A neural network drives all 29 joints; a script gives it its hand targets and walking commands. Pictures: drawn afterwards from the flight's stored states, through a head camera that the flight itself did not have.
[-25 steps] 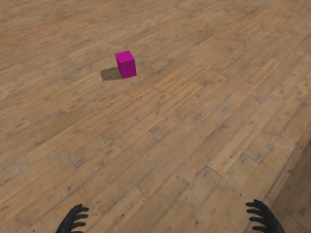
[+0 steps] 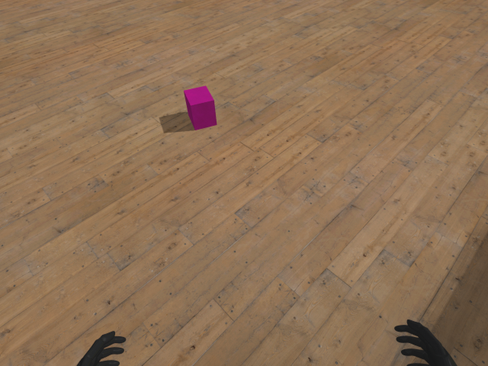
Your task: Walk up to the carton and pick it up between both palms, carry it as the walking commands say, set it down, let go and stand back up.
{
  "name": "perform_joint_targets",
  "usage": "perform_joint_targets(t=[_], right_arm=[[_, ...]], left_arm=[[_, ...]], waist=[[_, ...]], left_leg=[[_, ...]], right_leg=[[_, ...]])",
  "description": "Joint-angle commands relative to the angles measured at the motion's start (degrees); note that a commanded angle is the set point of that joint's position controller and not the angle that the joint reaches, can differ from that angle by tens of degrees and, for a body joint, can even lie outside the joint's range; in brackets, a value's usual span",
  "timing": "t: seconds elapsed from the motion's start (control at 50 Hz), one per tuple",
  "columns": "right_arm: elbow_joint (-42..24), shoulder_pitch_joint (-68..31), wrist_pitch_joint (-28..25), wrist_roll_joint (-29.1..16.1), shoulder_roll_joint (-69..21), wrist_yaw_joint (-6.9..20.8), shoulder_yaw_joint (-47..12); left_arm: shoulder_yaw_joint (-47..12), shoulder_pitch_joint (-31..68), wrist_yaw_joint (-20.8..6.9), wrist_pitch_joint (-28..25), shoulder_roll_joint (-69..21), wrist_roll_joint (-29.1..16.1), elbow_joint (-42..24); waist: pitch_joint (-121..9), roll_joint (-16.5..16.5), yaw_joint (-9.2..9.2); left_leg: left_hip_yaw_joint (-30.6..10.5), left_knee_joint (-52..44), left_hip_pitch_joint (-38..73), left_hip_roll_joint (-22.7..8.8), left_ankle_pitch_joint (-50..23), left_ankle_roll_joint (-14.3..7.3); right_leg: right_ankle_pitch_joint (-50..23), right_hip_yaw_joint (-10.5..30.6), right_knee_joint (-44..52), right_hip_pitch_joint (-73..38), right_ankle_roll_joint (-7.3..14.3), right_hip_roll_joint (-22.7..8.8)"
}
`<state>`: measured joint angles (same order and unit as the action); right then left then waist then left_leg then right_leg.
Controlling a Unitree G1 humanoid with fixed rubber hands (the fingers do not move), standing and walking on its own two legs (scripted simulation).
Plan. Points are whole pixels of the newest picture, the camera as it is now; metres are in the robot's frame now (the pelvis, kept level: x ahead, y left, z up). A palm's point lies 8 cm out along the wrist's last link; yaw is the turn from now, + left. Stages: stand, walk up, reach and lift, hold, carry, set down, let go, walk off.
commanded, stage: walk up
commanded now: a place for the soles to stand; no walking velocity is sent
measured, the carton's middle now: (200, 108) +1.69 +0.36 -0.66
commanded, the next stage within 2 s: none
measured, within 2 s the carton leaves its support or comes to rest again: neither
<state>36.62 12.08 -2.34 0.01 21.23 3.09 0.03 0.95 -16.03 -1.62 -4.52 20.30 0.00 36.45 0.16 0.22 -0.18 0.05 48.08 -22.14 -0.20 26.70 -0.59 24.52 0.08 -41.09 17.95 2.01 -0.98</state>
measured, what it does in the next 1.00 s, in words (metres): walks ahead: left foot, then right foot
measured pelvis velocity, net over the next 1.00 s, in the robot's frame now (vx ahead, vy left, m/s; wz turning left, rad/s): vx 0.38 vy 0.11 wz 0.11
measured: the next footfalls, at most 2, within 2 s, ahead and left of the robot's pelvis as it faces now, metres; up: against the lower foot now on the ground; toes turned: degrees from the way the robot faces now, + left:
left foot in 0.12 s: +0.12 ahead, +0.16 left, +0.00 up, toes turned +2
right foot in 0.44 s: +0.27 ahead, -0.09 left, +0.00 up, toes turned +1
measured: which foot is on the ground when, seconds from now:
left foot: up 0.00-0.10, down 0.12-0.44, up 0.46-0.74, down 0.76-1.00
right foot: down 0.00-0.14, up 0.16-0.42, down 0.44-0.78, up 0.80-1.00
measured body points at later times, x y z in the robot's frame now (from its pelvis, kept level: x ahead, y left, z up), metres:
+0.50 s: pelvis +0.17 +0.04 +0.00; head +0.19 +0.02 +0.45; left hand +0.28 +0.36 -0.06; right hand +0.29 -0.26 -0.10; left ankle +0.10 +0.16 -0.69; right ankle +0.23 -0.08 -0.72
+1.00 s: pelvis +0.38 +0.11 +0.01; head +0.38 +0.11 +0.46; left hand +0.49 +0.44 -0.06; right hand +0.49 -0.20 -0.08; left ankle +0.39 +0.23 -0.72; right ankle +0.43 -0.02 -0.67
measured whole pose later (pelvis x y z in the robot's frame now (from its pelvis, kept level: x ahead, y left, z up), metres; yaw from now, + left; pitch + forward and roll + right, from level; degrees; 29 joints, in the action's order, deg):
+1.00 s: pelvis +0.38 +0.11 +0.01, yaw +6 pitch +0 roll +1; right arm 36.6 22.0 -6.2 0.0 25.7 3.7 0.0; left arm 2.7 -17.2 -2.6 -4.9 25.9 0.0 36.6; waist -0.7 -1.5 3.7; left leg 0.1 35.8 -19.4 1.8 17.0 -1.1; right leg 27.5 -1.1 -59.0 32.1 2.7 -5.4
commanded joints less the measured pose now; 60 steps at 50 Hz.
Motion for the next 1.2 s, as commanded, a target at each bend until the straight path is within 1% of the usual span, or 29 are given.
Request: perform_joint_targets(t=[0.0, 0.04, 0.06, 0.08, 0.1, 0.16, 0.18, 0.28, 0.32, 0.34, 0.36, 0.38, 0.4, 0.42, 0.5, 0.62, 0.68, 0.7, 0.72, 0.74, 0.76, 0.78, 0.86, 0.94, 1.02, 1.04, 1.08, 1.14, 1.18], right_arm=[[-3.44, -1.68, -3.57, 1.72, 13.79, 2.98, 6.54], [2.97, 11.83, -3.87, 1.19, 13.86, 2.34, 8.34], [5.04, 19.17, -4.31, 1.76, 17.71, 1.28, 9.96], [4.25, 23.47, -4.54, 2.60, 22.86, 0.01, 10.98], [0.15, 14.86, -4.75, 2.77, 22.73, -0.30, 9.73], [-0.72, 9.70, -4.84, 0.67, 22.75, -0.56, 9.50], [-0.90, 7.09, -4.76, 0.86, 20.93, -0.37, 8.65], [-0.65, 9.44, -4.58, 1.66, 19.65, 0.38, 7.24], [-1.58, 6.85, -4.37, 0.12, 20.07, 0.57, 7.12], [-2.54, 6.29, -3.78, 0.65, 18.08, 0.81, 6.69], [-4.01, 7.52, -4.01, 0.09, 13.88, 0.69, 5.42], [-5.23, 7.44, -4.33, 0.15, 12.87, 0.52, 5.29], [-5.52, 5.25, -4.27, 0.28, 12.89, 0.07, 4.71], [-4.94, 3.22, -4.19, 0.46, 16.37, 0.19, 5.69], [-2.14, 2.77, -4.35, 0.12, 15.85, 2.13, 5.57], [-1.16, 3.32, -4.23, 0.39, 15.58, 2.61, 6.20], [2.40, 16.28, -4.29, 1.15, 15.36, 1.57, 8.02], [5.55, 21.89, -4.55, 1.53, 19.59, 0.61, 9.60], [3.90, 26.29, -4.79, 2.60, 24.67, -0.53, 10.94], [0.34, 22.60, -5.17, 1.98, 27.12, -0.90, 10.43], [-1.38, 17.34, -5.00, 1.02, 25.63, -0.91, 9.71], [-1.67, 14.38, -5.15, 0.26, 23.68, -0.80, 9.33], [0.93, 15.20, -5.16, 0.61, 19.90, -0.38, 7.68], [-0.07, 13.46, -4.84, 0.78, 20.17, -0.70, 7.13], [-1.67, 9.04, -4.35, 0.39, 19.03, 0.04, 6.52], [-1.99, 9.45, -4.12, 0.10, 17.10, -0.17, 5.97], [-3.39, 10.73, -4.43, 0.05, 12.20, -0.56, 4.50], [-1.49, 8.05, -4.06, 0.77, 17.84, 0.06, 5.84], [0.23, 10.45, -3.85, 0.51, 15.69, 0.73, 5.63]], left_arm=[[9.13, 0.48, 0.04, -2.76, 22.98, 2.70, -3.90], [7.83, 5.29, -0.70, -1.75, 19.59, 2.81, -4.65], [5.74, 5.62, -0.49, -1.29, 15.66, 2.10, -4.94], [5.00, 8.22, -0.36, -1.64, 11.16, 1.99, -6.64], [6.25, 7.78, 0.04, -1.37, 16.89, 2.08, -5.87], [6.09, 1.10, -1.11, -1.03, 18.79, 2.05, -4.05], [6.22, 1.07, -1.38, -1.17, 18.33, 1.13, -3.49], [6.84, 4.41, -1.44, -2.69, 17.11, 0.46, -3.83], [6.99, 1.14, -1.56, -3.35, 16.01, 1.03, -1.86], [7.33, -2.97, -0.94, -3.79, 18.30, 0.84, -1.51], [8.55, -8.76, -0.04, -3.80, 20.29, 1.51, 0.03], [10.31, -13.15, 0.55, -3.41, 26.39, 1.80, 0.66], [10.08, -9.97, 0.64, -3.63, 27.72, 1.77, -0.32], [9.04, -7.87, 0.87, -3.96, 25.81, 1.13, -1.32], [8.10, -5.71, 0.10, -3.99, 22.77, 1.15, -2.25], [7.25, -1.85, -0.54, -3.41, 24.66, 0.80, -2.65], [6.11, 4.67, -0.55, -2.60, 21.91, 1.16, -3.81], [5.69, 1.62, -0.25, -2.37, 18.11, 0.92, -3.92], [4.35, 2.21, -0.22, -2.45, 14.14, 0.78, -6.03], [4.94, 2.53, 0.44, -2.08, 16.85, 0.48, -5.82], [5.76, -0.55, 0.33, -1.62, 19.12, 0.48, -3.31], [5.70, -2.20, 0.05, -1.02, 19.54, 1.07, -1.84], [5.69, -1.04, -0.71, -1.84, 16.23, -0.11, -2.41], [5.46, 2.12, -1.05, -1.87, 16.25, 0.35, -2.80], [6.95, -1.55, -1.00, -2.89, 16.97, 0.68, -0.03], [7.66, -4.80, -0.37, -3.32, 17.95, 0.95, 0.37], [10.20, -11.62, 0.53, -3.60, 27.28, 1.91, 0.78], [8.73, -6.87, 0.66, -3.26, 25.03, 0.43, -1.75], [8.82, -5.27, 0.37, -3.38, 23.99, 0.87, -1.59]], waist=[[3.77, -10.52, -1.90], [-3.80, -1.86, 5.85], [-6.52, 7.44, 8.99], [-3.84, 19.38, 11.94], [-2.74, 6.34, 7.77], [-0.55, 2.16, 3.22], [0.30, 3.71, 1.94], [1.84, 9.00, 2.91], [-1.59, 9.70, 0.13], [-2.90, 4.12, -1.70], [-7.88, -1.56, -4.34], [-12.14, -13.82, -6.59], [-9.42, -15.27, -5.62], [-5.95, -7.67, -3.08], [0.48, -12.97, -4.22], [-2.60, -11.66, -2.64], [-2.77, -3.06, 5.98], [-7.80, 10.13, 7.94], [-5.51, 24.60, 10.45], [-4.33, 17.22, 7.89], [-1.25, 7.91, 4.22], [0.04, 7.28, 3.43], [-1.62, 9.12, 2.46], [3.15, 9.63, 2.90], [1.13, 5.58, -0.44], [-0.85, 0.24, -2.40], [-8.26, -19.48, -6.16], [-1.38, -6.08, -3.23], [-0.24, -8.97, -2.51]], left_leg=[[-0.45, -6.94, -17.54, -4.61, 0.62, -2.35], [6.11, -18.46, 10.39, 2.10, -7.00, -1.59], [-3.31, -20.83, 25.64, 1.02, -4.81, -2.69], [-37.11, -33.30, 29.65, -14.38, 15.43, -7.53], [-42.70, -34.92, 26.62, -18.16, 18.59, -13.61], [-36.20, -32.92, 18.70, -17.14, 14.74, -12.79], [-26.76, -32.78, 13.89, -13.14, 9.33, -13.19], [-18.63, -28.83, 7.65, -11.76, -9.85, -14.10], [-11.50, -23.01, 3.48, -9.02, -17.41, -11.55], [-9.38, -15.69, 1.64, -5.51, -18.88, -9.07], [-6.53, -4.42, -7.40, -3.96, -18.60, -6.62], [0.07, 10.37, -18.14, 1.73, -13.73, -3.56], [-2.12, 15.63, -25.36, 1.18, -0.78, -4.03], [-4.90, 17.48, -26.05, -2.49, -0.86, -3.54], [0.11, 2.24, -23.79, -3.23, 0.35, -2.13], [5.06, -7.19, -10.32, -3.62, -14.69, -0.93], [10.15, -10.22, 8.54, 0.78, -17.81, -1.79], [5.45, -13.97, 19.42, 1.08, -7.81, -3.52], [-29.06, -24.99, 25.56, -13.73, 1.23, -9.21], [-44.24, -31.73, 24.48, -19.81, 5.70, -14.65], [-39.50, -31.65, 18.46, -20.50, 10.03, -14.70], [-35.45, -31.67, 16.47, -16.12, 10.57, -11.18], [-21.89, -26.26, 13.81, -10.91, -12.59, -12.20], [-19.38, -29.86, 4.05, -11.74, -3.84, -14.29], [-11.62, -21.87, -5.19, -8.59, -9.42, -10.09], [-10.00, -14.26, -7.33, -6.82, -12.30, -8.91], [-1.05, 12.44, -24.30, 2.91, 0.48, -3.28], [-3.63, 15.38, -25.59, -3.16, -1.40, -3.06], [-2.22, 9.61, -22.53, -3.29, -3.23, -2.23]], right_leg=[[11.89, 16.15, 22.31, -11.40, 13.06, -17.99], [12.05, 2.42, 8.43, 4.40, 7.61, -8.55], [8.31, -4.45, -9.58, 16.93, 4.31, -3.32], [10.22, -4.52, -29.71, 36.86, 1.05, 1.98], [5.25, 2.12, -30.20, 36.86, 1.34, -0.80], [-2.49, 5.37, -23.63, 30.09, 0.52, -6.19], [-1.70, 2.15, -17.15, 24.38, 0.35, -5.32], [-6.01, -1.28, -1.11, 13.95, -0.79, -2.66], [-14.95, -4.67, 7.45, 2.49, -0.05, -0.38], [-14.06, -5.92, 10.82, -5.19, -0.14, 2.35], [-8.05, 2.87, 11.81, -16.56, 3.31, -3.52], [7.09, 20.34, 19.22, -24.83, 8.75, -15.37], [18.80, 34.32, 24.78, -23.30, 12.35, -24.73], [20.52, 32.15, 24.22, -20.47, 14.85, -24.00], [8.08, 12.48, 22.81, -12.90, 12.49, -17.12], [-1.56, 5.17, 20.55, -5.71, 10.57, -14.92], [-4.11, -1.67, 4.61, 6.63, 6.78, -10.93], [-11.18, -5.81, -13.73, 11.86, 5.44, -8.06], [4.57, -5.44, -32.41, 31.22, 0.84, -1.95], [7.66, 0.20, -34.17, 36.10, 1.08, 0.86], [1.65, 2.97, -33.47, 33.88, 1.40, -2.90], [-1.14, 4.01, -30.45, 31.56, 1.85, -5.03], [-0.70, 0.17, -18.17, 23.11, 1.20, -4.26], [-3.76, -1.24, -6.63, 18.83, 0.02, -4.40], [-18.11, -4.88, 6.81, -2.46, 0.61, -0.60], [-13.32, -3.14, 10.16, -9.14, 2.17, -0.48], [17.22, 33.22, 23.74, -22.24, 10.04, -22.99], [24.49, 28.89, 26.33, -13.98, 12.35, -21.83], [14.42, 19.53, 23.70, -11.46, 11.30, -18.25]])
